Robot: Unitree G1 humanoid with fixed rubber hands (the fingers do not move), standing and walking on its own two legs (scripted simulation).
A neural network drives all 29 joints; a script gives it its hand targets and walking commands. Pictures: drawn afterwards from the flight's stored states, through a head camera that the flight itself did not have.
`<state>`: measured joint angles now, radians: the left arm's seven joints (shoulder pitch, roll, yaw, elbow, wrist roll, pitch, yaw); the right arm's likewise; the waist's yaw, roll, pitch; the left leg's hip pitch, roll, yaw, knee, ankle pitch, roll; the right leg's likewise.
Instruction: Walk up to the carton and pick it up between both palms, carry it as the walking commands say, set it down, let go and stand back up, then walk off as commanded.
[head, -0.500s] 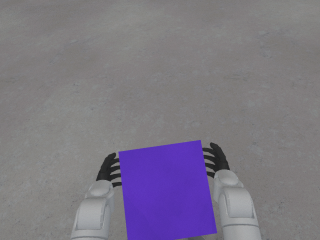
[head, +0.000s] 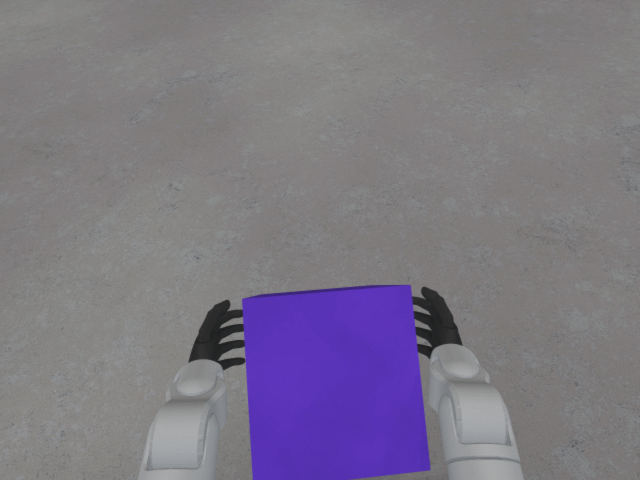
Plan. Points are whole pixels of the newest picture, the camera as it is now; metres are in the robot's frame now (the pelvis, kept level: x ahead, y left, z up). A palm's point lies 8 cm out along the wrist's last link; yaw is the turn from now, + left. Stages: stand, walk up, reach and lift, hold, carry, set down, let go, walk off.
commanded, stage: carry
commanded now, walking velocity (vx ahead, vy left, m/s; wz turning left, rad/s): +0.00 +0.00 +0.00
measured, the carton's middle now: (326, 362) +0.31 +0.02 -0.09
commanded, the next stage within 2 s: none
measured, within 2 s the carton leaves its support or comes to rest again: neither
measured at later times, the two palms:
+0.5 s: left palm (255, 173) +0.61 +0.15 +0.01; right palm (415, 150) +0.66 -0.13 +0.02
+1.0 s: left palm (285, 80) +0.85 +0.12 +0.05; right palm (424, 79) +0.85 -0.16 +0.04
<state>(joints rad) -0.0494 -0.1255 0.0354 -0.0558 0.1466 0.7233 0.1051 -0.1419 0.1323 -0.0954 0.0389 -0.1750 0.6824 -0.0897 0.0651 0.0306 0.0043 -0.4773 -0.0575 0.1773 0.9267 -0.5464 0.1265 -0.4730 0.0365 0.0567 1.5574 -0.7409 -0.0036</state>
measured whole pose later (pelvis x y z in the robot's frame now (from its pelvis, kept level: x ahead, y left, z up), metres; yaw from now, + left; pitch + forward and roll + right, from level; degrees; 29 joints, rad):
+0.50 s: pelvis +0.37 -0.03 +0.00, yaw +4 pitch +4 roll +0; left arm -0.06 -0.13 0.04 -0.04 0.16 0.74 0.12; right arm -0.12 0.13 -0.09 0.05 -0.17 0.72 -0.05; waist 0.08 -0.03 -0.01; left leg -0.67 -0.04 0.06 0.87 -0.26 0.10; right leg -0.29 0.03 -0.08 1.02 -0.62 -0.04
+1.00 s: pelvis +0.58 -0.01 +0.02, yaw +0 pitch +3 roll +0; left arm -0.10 -0.13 0.04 0.04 0.16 0.76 0.13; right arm -0.13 0.13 -0.09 0.06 -0.18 0.76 -0.09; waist -0.02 0.01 -0.03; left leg -0.33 -0.02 0.13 0.78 -0.51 0.09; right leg -0.39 0.02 -0.03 1.00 -0.57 -0.03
